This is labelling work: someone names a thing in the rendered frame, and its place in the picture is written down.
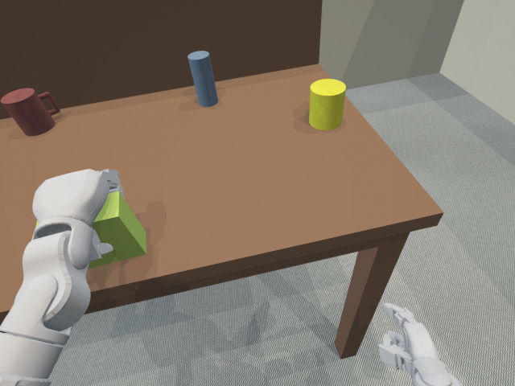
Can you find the robot right forearm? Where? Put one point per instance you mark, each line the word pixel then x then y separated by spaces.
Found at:
pixel 427 371

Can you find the right robot hand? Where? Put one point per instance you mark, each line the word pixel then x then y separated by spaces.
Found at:
pixel 399 352

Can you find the table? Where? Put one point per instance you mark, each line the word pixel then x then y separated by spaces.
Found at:
pixel 241 188

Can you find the sponge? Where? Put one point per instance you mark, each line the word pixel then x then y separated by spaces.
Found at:
pixel 117 225

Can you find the left robot hand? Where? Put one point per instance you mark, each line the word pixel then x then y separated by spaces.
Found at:
pixel 79 195

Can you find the robot left forearm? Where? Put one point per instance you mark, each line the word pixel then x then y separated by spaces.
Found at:
pixel 53 297

